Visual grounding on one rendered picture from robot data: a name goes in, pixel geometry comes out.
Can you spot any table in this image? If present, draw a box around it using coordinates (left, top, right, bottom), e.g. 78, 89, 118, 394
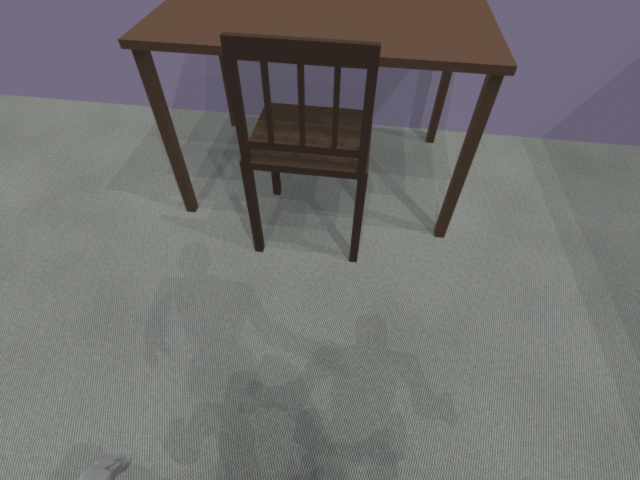
118, 0, 518, 238

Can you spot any chair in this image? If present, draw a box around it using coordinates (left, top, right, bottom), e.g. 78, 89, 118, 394
220, 32, 381, 262

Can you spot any left robot hand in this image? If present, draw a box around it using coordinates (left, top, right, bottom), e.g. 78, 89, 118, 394
78, 453, 133, 480

